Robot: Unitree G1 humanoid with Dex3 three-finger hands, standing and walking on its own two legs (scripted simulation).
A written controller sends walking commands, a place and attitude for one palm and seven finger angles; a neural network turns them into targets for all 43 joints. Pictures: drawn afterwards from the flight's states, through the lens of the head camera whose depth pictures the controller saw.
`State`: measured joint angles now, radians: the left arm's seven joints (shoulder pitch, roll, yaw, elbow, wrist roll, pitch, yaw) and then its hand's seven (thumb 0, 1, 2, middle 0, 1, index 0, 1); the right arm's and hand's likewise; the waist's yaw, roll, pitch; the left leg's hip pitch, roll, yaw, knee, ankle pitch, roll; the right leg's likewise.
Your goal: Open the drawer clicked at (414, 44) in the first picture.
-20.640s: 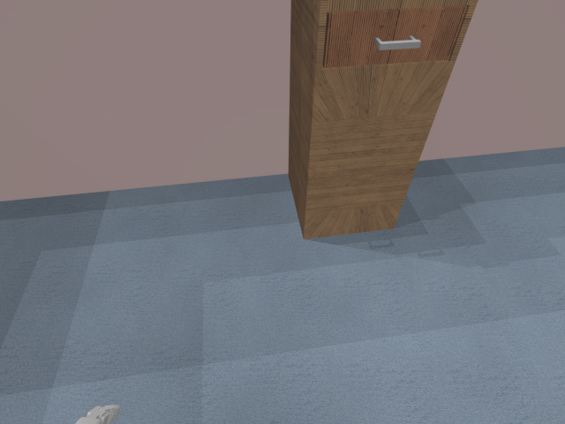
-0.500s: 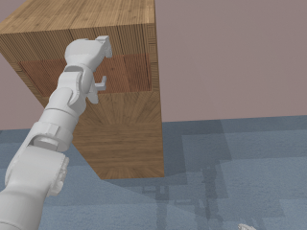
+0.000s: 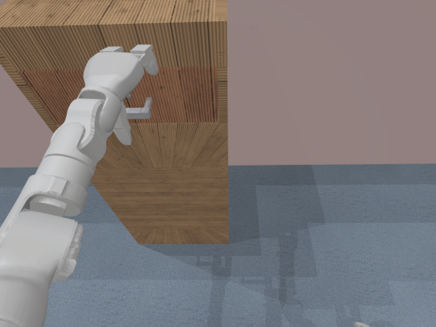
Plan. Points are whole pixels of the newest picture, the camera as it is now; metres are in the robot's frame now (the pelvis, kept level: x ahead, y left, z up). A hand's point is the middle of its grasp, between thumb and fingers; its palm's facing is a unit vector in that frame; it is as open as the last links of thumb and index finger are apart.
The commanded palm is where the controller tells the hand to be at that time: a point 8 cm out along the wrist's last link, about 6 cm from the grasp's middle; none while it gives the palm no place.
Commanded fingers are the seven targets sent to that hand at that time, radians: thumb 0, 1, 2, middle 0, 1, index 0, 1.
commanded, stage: move the hooked fingers above the handle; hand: left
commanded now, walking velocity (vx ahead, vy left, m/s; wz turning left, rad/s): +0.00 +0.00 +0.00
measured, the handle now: (124, 107) +0.52 +0.21 +0.10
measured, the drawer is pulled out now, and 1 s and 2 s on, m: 0.00 0.00 0.00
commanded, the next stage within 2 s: lower the fingers behind the handle in 1.62 s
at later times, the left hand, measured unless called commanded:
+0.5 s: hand (114, 119) +0.46 +0.21 +0.13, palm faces -0.05 +0.04 -1.00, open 13.8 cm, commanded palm +0.46 +0.22 +0.21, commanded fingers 0.00 -0.50 0.30 -0.30 -1.20 -0.30 -1.20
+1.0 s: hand (111, 103) +0.47 +0.21 +0.16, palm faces -0.02 +0.00 -1.00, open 13.7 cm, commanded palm +0.45 +0.22 +0.21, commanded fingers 0.00 -0.50 0.30 -0.30 -1.20 -0.30 -1.20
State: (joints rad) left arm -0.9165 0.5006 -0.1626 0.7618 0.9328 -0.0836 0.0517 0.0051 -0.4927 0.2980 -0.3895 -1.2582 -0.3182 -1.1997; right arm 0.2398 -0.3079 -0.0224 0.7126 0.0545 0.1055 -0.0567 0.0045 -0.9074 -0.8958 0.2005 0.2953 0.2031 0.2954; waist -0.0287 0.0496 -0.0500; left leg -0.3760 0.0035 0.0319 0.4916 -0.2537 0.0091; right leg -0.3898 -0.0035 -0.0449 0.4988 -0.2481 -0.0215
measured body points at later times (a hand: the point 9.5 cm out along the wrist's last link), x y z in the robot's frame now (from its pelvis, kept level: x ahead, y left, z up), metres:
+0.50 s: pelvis -0.01 +0.00 +0.00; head +0.04 -0.02 +0.44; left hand +0.45 +0.20 +0.19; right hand +0.05 -0.28 -0.13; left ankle -0.01 +0.11 -0.74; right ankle +0.00 -0.11 -0.74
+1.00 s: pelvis -0.01 +0.01 +0.00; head +0.03 -0.02 +0.45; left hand +0.47 +0.20 +0.21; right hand +0.10 -0.25 -0.13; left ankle -0.01 +0.11 -0.74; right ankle +0.00 -0.11 -0.74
